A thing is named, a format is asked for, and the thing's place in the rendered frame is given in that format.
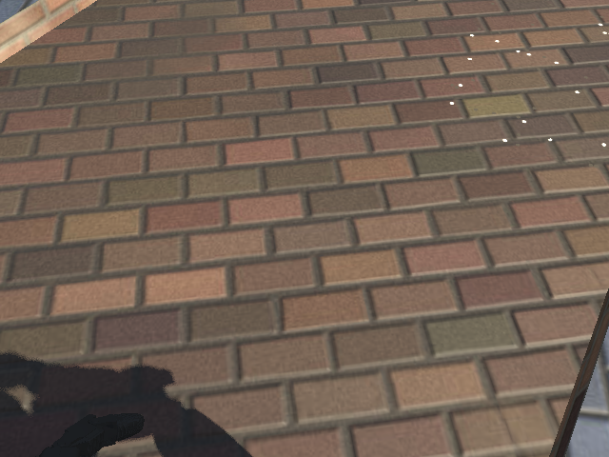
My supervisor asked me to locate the left robot hand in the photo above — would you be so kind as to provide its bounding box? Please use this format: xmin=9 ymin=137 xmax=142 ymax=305
xmin=35 ymin=413 xmax=145 ymax=457

